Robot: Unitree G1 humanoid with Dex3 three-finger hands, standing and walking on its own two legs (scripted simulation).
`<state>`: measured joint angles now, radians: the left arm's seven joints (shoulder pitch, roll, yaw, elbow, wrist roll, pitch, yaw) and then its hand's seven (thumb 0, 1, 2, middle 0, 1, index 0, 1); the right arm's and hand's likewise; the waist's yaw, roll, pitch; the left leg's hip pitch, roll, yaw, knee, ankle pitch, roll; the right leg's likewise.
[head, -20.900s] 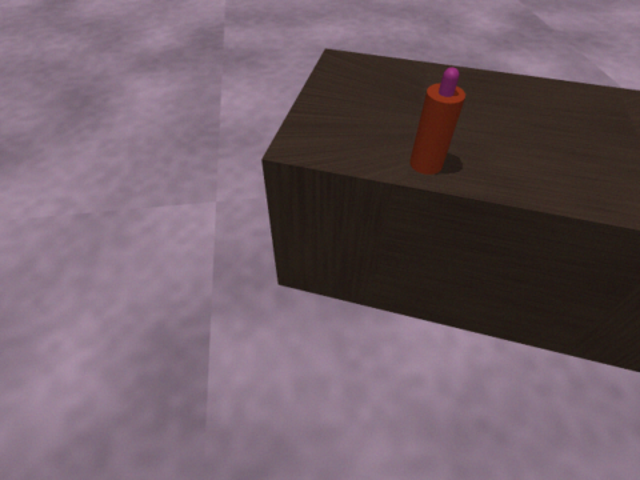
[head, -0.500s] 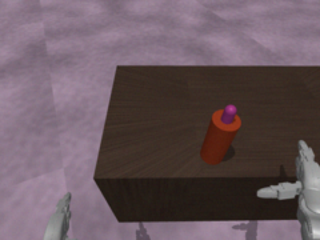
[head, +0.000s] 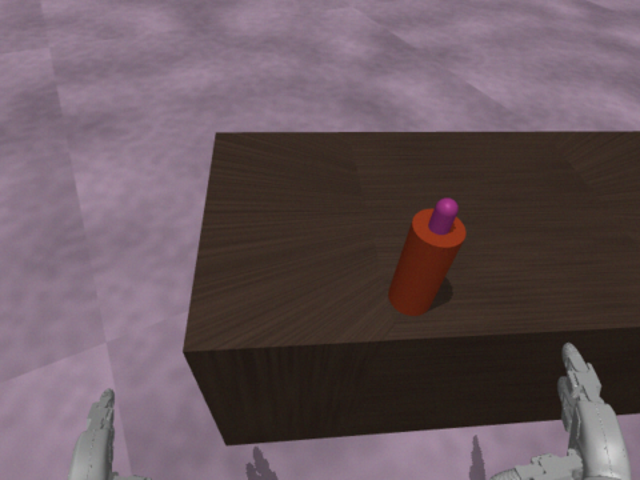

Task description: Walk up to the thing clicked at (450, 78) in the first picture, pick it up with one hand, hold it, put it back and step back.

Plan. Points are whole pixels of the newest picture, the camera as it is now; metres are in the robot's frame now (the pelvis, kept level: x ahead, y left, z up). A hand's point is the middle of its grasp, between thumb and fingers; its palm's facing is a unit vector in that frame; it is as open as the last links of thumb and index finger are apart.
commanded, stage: sink last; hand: right
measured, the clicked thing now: (426, 256) +0.46 -0.19 -0.03
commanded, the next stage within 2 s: home in 0.08 s
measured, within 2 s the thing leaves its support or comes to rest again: neither
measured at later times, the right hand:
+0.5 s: hand (490, 451) +0.16 -0.21 -0.05, palm faces +0.16 +0.96 -0.25, open 17.3 cm
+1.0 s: hand (459, 441) +0.18 -0.19 -0.09, palm faces +0.09 +0.97 -0.24, open 17.5 cm
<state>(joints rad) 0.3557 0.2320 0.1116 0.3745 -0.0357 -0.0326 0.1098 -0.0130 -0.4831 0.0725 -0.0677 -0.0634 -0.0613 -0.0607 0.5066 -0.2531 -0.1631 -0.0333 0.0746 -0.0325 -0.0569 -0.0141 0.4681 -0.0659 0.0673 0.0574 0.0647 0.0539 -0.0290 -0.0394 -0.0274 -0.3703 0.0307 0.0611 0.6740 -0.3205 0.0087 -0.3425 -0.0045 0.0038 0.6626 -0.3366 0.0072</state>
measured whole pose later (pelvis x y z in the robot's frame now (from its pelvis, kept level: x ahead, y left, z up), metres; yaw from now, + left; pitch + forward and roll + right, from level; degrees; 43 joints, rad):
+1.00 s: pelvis +0.02 -0.01 +0.00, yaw +1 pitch +2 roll +1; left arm 0.23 0.20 -0.03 0.60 -0.02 -0.04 0.07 0.01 0.86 0.87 -0.20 -0.29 -0.20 -0.29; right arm 0.31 -0.18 0.00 0.41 0.03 -0.02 -0.09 -0.01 0.55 -0.05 0.06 0.05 0.06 0.05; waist 0.00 -0.02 0.00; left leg -0.36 0.02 0.04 0.64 -0.32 0.00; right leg -0.34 -0.02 -0.02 0.66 -0.36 0.00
